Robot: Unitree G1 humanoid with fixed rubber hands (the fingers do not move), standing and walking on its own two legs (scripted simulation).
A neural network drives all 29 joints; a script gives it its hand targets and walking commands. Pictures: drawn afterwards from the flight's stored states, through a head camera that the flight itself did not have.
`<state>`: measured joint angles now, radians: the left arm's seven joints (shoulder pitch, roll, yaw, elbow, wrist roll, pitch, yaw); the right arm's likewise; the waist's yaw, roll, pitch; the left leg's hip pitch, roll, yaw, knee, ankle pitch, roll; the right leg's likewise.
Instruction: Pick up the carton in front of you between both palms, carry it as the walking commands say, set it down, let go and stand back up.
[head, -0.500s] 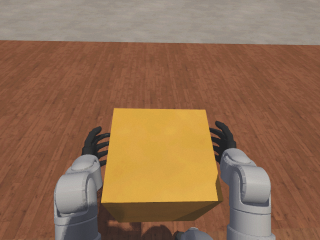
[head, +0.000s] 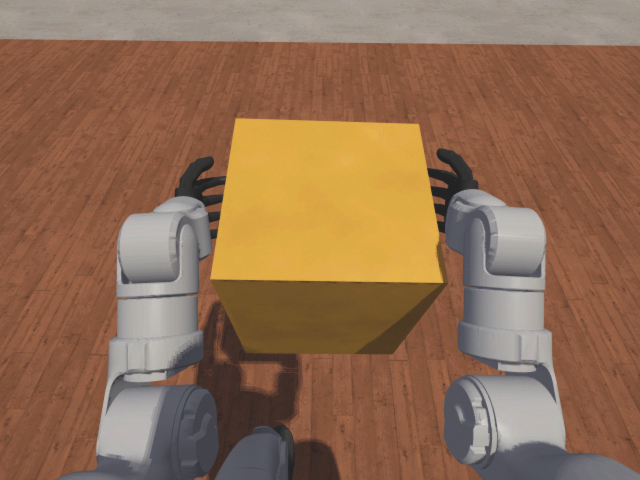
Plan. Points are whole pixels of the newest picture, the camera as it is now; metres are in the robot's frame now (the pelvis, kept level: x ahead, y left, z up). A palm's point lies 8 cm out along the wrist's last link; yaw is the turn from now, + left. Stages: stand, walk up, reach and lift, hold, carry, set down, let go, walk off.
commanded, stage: carry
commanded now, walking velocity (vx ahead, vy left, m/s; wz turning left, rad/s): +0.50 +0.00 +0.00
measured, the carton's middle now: (323, 250) +0.38 +0.01 +0.04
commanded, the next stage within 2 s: none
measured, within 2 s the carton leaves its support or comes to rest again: neither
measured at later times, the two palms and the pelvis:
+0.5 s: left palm (238, 69) +0.73 +0.16 +0.06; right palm (411, 67) +0.73 -0.14 +0.07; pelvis +0.36 +0.02 -0.05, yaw +2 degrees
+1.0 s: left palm (191, 15) +0.98 +0.30 +0.03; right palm out of the picture +1.09 +0.02 +0.03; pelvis +0.69 +0.05 -0.09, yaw +17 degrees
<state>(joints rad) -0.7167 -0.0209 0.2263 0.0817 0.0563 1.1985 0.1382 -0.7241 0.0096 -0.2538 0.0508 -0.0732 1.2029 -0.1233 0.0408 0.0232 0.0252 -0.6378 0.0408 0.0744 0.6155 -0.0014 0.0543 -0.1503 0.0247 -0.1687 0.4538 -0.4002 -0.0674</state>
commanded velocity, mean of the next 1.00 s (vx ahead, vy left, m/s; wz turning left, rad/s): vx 0.50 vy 0.00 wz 0.38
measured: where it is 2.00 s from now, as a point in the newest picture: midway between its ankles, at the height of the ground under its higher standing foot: (276, 200)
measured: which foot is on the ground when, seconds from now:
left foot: up 0.00-0.08, down 0.10-0.52, up 0.54-1.00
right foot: down 0.00-0.12, up 0.14-0.52, down 0.54-1.00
